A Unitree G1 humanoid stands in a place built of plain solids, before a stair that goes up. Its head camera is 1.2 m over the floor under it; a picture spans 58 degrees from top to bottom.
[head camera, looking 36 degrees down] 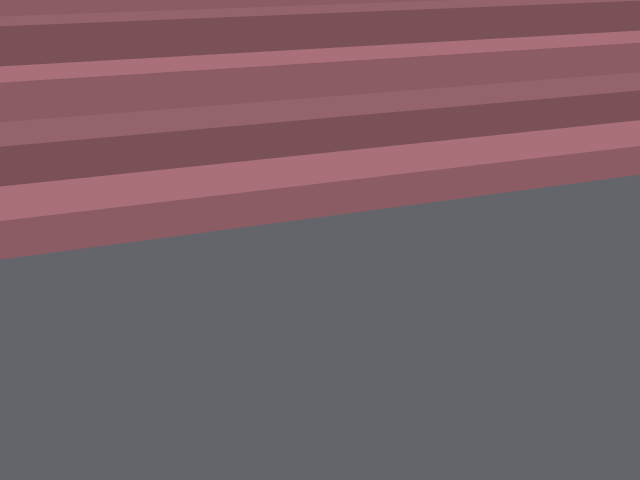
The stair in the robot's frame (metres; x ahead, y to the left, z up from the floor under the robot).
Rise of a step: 0.19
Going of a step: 0.33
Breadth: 5.70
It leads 14 degrees to the left of straight ahead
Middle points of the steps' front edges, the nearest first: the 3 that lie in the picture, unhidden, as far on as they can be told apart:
1.97 -0.51 0.19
2.30 -0.44 0.39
2.62 -0.36 0.58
